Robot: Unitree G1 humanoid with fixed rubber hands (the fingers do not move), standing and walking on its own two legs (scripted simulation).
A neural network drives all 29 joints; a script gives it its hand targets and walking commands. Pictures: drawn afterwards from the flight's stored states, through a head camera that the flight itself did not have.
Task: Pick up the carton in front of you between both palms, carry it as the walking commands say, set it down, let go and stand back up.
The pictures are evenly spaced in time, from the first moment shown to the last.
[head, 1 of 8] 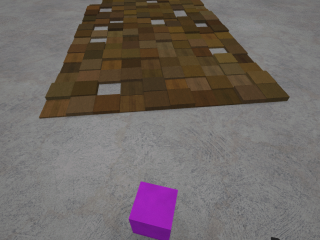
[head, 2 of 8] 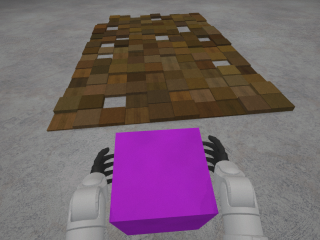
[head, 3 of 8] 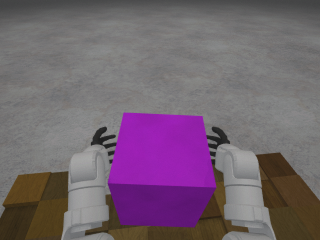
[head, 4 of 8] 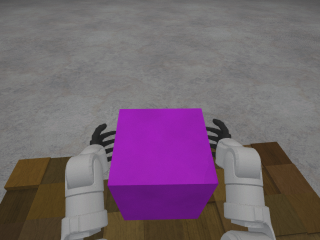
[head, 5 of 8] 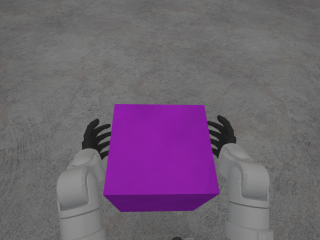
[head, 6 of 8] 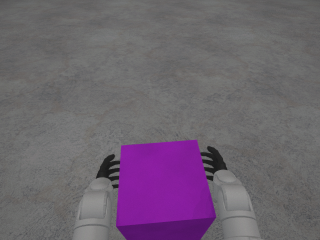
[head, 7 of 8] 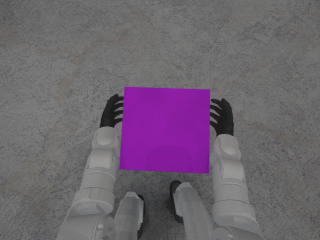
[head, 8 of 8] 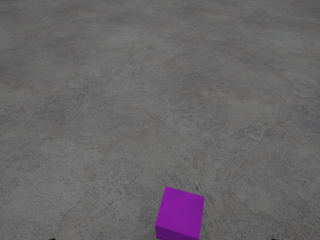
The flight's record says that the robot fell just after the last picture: no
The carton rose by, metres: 0.77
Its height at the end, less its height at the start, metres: +0.00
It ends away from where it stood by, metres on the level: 7.59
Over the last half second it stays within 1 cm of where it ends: yes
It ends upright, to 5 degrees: yes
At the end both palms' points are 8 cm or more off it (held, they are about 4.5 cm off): yes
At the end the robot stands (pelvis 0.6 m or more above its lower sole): yes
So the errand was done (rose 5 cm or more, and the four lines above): yes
